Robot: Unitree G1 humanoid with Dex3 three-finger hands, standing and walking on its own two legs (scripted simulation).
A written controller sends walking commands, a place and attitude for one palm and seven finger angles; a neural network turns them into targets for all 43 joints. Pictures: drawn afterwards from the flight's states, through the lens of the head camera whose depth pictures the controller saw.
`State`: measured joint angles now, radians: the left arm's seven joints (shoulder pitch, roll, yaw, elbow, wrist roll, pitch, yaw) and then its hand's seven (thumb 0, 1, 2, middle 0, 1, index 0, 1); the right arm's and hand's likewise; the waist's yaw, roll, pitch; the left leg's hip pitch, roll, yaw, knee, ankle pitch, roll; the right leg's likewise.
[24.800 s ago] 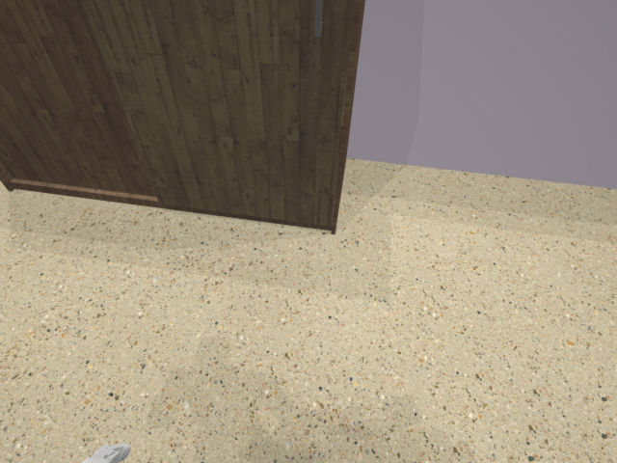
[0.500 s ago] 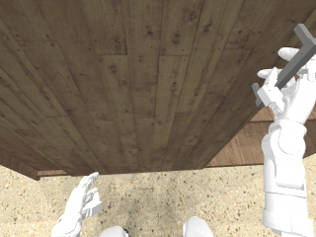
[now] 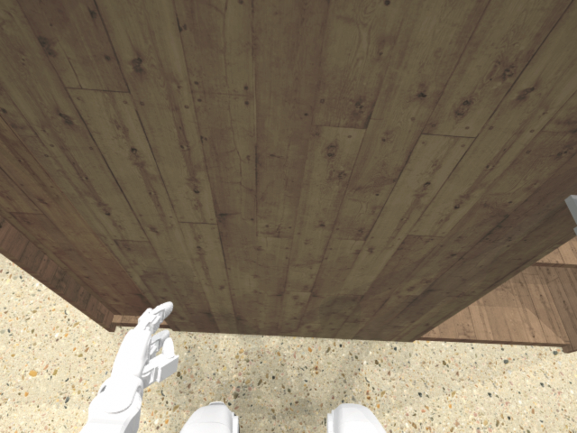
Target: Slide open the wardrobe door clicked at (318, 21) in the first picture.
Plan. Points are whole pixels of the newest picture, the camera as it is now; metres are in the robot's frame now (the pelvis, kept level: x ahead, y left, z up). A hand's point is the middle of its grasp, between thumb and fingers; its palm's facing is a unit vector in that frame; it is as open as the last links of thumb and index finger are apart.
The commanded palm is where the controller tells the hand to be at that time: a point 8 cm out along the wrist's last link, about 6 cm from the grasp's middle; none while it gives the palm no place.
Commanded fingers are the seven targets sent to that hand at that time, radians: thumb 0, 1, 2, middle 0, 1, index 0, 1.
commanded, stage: stop walking and hold the door there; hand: right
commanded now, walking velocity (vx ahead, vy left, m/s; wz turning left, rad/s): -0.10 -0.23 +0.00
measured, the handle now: out of the picture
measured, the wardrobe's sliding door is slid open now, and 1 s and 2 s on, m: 0.56 0.56 0.56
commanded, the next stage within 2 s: none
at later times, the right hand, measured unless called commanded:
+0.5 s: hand out of the picture +0.33 -0.33 +0.18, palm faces +0.54 +0.81 -0.22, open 6.4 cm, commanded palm +0.28 -0.36 +0.16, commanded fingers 0.00 -0.90 -0.90 0.45 1.40 0.45 1.40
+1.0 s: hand out of the picture +0.33 -0.33 +0.18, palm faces +0.54 +0.81 -0.23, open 6.2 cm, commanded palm +0.28 -0.35 +0.16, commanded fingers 0.00 -0.90 -0.90 0.45 1.40 0.45 1.40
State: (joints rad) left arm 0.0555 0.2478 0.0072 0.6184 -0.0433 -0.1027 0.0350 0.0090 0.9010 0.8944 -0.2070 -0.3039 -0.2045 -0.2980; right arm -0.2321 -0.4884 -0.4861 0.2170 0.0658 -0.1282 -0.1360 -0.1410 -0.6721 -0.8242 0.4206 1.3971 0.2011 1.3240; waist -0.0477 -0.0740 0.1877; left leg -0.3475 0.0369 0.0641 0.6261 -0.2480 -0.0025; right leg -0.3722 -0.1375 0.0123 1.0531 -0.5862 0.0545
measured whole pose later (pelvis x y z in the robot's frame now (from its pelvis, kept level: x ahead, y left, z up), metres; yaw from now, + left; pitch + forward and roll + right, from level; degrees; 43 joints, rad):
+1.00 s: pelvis -0.08 -0.01 +0.01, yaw +6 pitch -1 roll +1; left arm 0.33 0.31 0.00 0.73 -0.05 -0.06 0.11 0.01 0.90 0.89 -0.20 -0.30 -0.20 -0.30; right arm -0.48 -0.58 -0.43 0.77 0.05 -0.12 -0.17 -0.05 -0.75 -0.83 0.41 1.32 0.19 1.36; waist 0.02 -0.04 -0.01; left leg -0.22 0.01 0.06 0.47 -0.24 -0.01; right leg -0.33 -0.07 -0.16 0.47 -0.12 -0.03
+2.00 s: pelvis -0.11 -0.21 -0.02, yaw +0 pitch -2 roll -1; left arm 0.15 0.22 0.03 0.73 -0.04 -0.06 0.07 0.01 0.91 0.90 -0.20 -0.30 -0.20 -0.30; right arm -0.61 -0.26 -0.10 0.23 0.06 -0.13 -0.10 -0.08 -0.74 -0.81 0.45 1.40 0.36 1.40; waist 0.00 0.05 0.24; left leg -0.40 0.10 -0.02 1.23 -0.55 -0.05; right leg -0.46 -0.08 -0.08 0.72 -0.22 0.02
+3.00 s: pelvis -0.10 -0.22 +0.01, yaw +1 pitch +2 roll -1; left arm 0.27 0.23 0.01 0.67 -0.02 -0.12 -0.02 0.01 0.90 0.89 -0.21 -0.30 -0.20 -0.30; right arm -0.57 -0.20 -0.17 0.56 0.07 -0.11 -0.08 -0.01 -0.30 -0.62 0.45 1.37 0.29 1.34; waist 0.03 0.00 -0.04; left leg -0.31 0.02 0.06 0.55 -0.27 0.02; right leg -0.33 -0.05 -0.11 0.51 -0.21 0.00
